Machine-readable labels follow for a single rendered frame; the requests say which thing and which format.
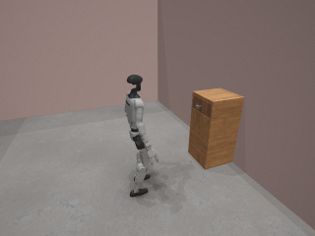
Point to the right robot hand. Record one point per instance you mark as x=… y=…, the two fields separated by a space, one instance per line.
x=150 y=154

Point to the drawer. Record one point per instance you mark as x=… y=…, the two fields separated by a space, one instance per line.
x=206 y=107

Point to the humanoid robot torso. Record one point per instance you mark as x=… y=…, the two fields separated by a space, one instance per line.
x=134 y=132

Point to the left robot upper arm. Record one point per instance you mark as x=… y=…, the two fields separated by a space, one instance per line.
x=125 y=108

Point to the robot right forearm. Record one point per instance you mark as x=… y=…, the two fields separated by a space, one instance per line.
x=144 y=137

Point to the right robot upper arm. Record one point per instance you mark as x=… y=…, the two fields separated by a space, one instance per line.
x=138 y=106

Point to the left robot foot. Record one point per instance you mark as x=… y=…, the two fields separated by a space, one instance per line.
x=146 y=177

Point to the cabinet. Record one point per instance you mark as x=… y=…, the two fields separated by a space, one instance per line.
x=212 y=140

